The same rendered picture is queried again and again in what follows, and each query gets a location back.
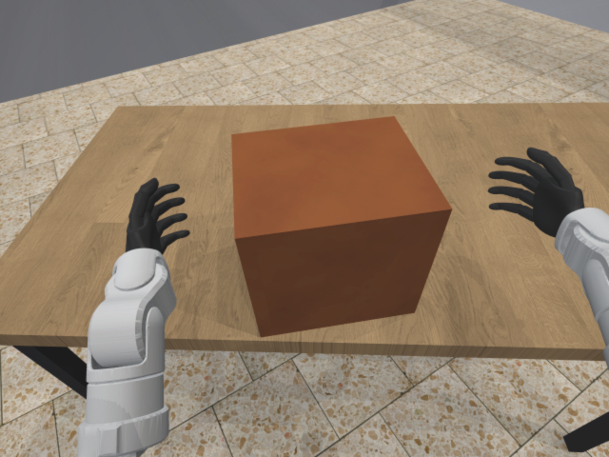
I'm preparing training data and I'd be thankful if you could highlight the carton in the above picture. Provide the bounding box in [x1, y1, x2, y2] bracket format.
[231, 116, 452, 337]

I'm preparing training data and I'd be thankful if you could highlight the left robot hand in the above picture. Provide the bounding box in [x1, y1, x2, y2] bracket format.
[126, 178, 190, 255]

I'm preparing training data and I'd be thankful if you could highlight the table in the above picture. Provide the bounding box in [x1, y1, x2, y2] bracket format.
[0, 103, 609, 452]

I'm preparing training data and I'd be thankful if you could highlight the right robot forearm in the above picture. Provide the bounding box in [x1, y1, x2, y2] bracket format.
[555, 208, 609, 370]

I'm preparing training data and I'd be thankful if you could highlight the left robot forearm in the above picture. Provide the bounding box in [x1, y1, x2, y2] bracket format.
[77, 248, 177, 457]

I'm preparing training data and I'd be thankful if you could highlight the right robot hand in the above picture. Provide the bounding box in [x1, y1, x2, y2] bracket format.
[488, 148, 585, 237]

